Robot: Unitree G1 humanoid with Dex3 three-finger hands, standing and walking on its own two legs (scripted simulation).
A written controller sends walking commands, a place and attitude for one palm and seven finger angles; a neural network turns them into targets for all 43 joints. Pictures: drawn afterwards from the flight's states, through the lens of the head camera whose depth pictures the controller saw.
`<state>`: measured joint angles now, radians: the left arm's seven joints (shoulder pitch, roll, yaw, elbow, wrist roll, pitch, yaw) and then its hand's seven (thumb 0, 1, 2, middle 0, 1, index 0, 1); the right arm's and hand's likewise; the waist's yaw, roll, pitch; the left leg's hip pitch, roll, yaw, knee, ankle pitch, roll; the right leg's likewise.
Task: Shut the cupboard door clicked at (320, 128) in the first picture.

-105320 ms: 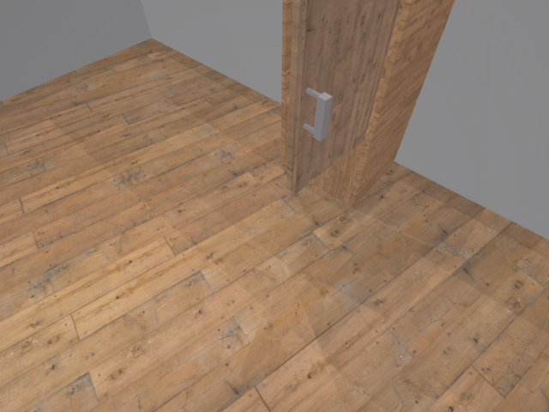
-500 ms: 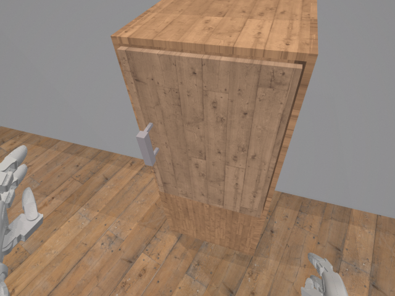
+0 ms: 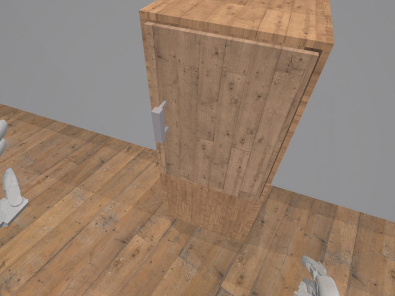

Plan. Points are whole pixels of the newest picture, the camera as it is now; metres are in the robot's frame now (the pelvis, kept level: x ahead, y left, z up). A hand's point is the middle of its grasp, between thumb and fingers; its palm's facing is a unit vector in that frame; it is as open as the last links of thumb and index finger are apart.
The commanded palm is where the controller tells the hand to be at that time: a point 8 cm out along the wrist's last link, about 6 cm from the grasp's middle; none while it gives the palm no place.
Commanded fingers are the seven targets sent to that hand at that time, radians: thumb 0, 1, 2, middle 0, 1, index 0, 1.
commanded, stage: step back with the hand held close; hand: left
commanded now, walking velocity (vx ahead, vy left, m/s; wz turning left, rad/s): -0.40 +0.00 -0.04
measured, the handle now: (162, 121) +0.61 +0.15 -0.01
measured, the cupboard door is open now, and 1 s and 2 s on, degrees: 0 0 0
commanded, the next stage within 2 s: stop stepping back and stand still in 0.54 s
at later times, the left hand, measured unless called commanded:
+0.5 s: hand out of the picture +0.12 +0.30 +0.19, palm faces +0.49 -0.79 -0.38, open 7.4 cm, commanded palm +0.06 +0.32 +0.19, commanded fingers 0.00 0.90 0.90 -0.20 -0.30 -0.20 -0.30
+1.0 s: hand out of the picture -0.01 +0.31 +0.17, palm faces +0.35 -0.83 -0.44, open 7.4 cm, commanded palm -0.05 +0.33 +0.19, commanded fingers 0.00 0.90 0.90 -0.20 -0.30 -0.20 -0.30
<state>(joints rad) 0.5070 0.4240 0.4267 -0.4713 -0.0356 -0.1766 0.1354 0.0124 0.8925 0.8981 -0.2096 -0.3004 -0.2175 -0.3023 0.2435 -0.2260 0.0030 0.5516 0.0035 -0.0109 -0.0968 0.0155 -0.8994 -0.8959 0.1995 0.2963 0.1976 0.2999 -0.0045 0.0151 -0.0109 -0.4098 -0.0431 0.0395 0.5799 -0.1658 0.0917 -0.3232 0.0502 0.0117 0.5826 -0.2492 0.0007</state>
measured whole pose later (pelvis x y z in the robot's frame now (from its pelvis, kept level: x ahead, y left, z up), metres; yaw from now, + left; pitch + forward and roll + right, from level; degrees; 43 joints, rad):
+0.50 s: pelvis -0.08 +0.02 +0.00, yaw -1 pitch +2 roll -6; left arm 0.48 0.45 0.49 -0.55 -0.06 -0.22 0.15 0.01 0.89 0.90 -0.21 -0.30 -0.22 -0.30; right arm 0.19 -0.16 -0.01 0.63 -0.01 -0.08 -0.05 0.02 -0.90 -0.90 0.20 0.30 0.20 0.30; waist 0.02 0.01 -0.05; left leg -0.54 0.07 0.07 0.51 -0.03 0.09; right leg -0.31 0.09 -0.01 0.96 -0.49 0.01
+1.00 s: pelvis -0.22 +0.05 +0.00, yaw -4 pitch +0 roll -2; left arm 0.63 0.48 0.49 -0.57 -0.08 -0.16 0.12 0.01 0.89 0.90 -0.21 -0.30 -0.22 -0.30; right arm 0.34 -0.21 -0.02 0.69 0.01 -0.06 -0.06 0.02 -0.90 -0.90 0.20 0.30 0.20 0.30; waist -0.02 -0.05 -0.07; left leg -0.66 -0.02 0.01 1.05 -0.29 -0.04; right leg -0.14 0.01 0.01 0.53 -0.40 -0.02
